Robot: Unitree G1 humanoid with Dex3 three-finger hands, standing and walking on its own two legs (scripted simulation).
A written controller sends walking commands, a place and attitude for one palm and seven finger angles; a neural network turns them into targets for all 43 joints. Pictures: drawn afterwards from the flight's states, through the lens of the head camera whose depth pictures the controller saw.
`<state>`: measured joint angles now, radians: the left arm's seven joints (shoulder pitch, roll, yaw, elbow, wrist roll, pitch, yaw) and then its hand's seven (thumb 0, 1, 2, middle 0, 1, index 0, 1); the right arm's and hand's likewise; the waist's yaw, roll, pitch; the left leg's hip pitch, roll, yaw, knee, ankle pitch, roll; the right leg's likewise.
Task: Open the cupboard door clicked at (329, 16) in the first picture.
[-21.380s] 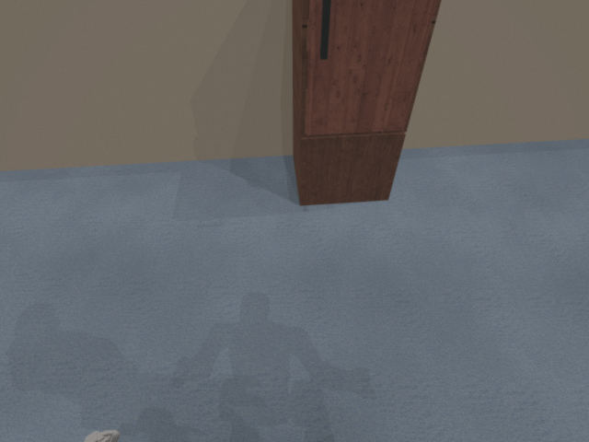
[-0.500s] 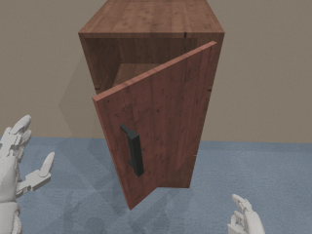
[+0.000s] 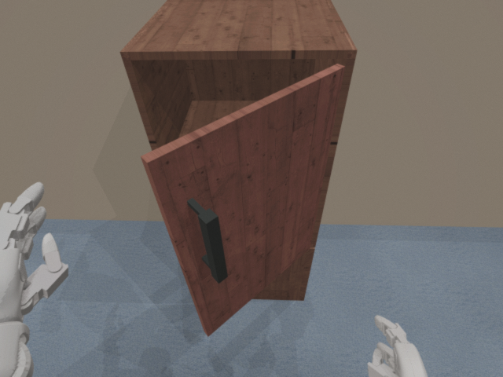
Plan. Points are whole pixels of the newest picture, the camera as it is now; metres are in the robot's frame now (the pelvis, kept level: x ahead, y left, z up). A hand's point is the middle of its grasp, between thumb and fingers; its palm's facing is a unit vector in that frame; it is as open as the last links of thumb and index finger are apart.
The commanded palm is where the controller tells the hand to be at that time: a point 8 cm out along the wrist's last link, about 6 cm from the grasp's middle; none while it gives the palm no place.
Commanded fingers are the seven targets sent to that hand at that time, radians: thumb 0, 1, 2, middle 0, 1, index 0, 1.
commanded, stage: step back with the hand held close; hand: left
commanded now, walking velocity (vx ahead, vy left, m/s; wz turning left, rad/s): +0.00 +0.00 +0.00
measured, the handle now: (207, 242) +0.31 +0.12 +0.06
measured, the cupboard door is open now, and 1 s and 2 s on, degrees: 44 44 44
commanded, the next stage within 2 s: stop stepping back and stand still in 1.12 s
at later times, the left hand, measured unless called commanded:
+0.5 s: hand (35, 297) +0.15 +0.28 +0.14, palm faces +0.35 -0.78 -0.51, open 7.4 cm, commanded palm +0.09 +0.32 +0.17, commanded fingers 0.00 0.90 0.90 -0.20 -0.30 -0.20 -0.30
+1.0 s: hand out of the picture +0.07 +0.30 +0.16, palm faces +0.45 -0.76 -0.47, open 7.4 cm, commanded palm -0.01 +0.34 +0.17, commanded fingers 0.00 0.90 0.90 -0.20 -0.30 -0.20 -0.30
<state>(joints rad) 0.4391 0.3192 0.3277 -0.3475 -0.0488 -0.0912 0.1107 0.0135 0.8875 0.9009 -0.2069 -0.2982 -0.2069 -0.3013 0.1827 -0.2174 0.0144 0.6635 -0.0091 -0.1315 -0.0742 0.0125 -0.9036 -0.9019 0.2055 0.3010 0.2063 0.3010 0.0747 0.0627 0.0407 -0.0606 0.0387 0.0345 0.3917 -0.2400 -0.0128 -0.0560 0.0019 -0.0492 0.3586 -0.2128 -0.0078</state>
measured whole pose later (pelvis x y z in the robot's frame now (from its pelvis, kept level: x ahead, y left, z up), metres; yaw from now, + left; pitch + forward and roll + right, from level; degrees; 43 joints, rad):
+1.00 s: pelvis -0.15 +0.03 -0.02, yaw +2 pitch -2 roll -4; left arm 0.48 0.45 0.47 -0.54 -0.02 -0.23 0.16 0.01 0.89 0.90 -0.21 -0.30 -0.21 -0.30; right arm 0.20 -0.18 -0.02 0.61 -0.01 -0.11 -0.07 0.01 -0.90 -0.90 0.21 0.30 0.21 0.30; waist -0.02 0.02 0.08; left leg -0.48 0.04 -0.01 0.61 -0.10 0.05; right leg -0.50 0.08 0.01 1.07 -0.44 0.02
